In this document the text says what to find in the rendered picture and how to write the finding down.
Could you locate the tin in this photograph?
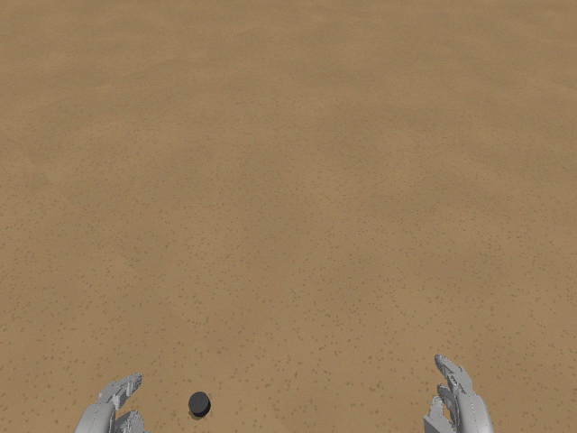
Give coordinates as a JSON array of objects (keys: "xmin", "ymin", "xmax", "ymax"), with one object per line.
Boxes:
[{"xmin": 188, "ymin": 392, "xmax": 211, "ymax": 417}]

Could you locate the right robot hand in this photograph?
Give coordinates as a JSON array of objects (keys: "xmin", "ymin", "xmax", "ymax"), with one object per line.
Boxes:
[{"xmin": 424, "ymin": 354, "xmax": 494, "ymax": 433}]

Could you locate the left robot hand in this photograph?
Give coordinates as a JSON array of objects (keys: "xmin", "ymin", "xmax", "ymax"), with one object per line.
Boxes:
[{"xmin": 73, "ymin": 373, "xmax": 150, "ymax": 433}]

